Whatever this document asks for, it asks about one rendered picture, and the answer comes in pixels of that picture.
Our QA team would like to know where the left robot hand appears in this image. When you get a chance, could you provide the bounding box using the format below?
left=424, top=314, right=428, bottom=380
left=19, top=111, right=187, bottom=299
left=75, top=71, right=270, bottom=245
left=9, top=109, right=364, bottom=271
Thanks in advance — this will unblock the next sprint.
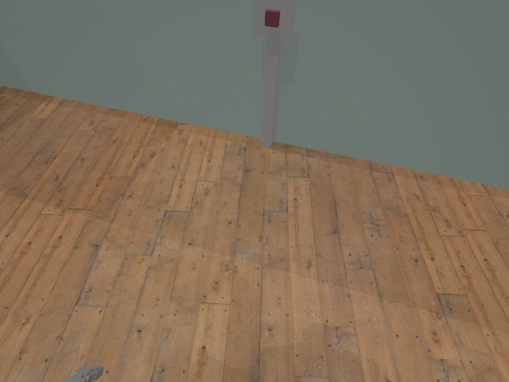
left=63, top=365, right=103, bottom=382

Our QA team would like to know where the button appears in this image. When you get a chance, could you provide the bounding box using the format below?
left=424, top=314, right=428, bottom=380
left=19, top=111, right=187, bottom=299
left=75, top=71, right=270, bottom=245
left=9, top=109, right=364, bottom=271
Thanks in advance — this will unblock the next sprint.
left=265, top=9, right=280, bottom=28

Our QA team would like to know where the panel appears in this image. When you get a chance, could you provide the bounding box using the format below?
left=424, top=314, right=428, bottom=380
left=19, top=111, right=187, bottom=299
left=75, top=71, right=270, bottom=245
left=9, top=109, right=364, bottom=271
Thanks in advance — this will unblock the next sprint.
left=253, top=0, right=296, bottom=147

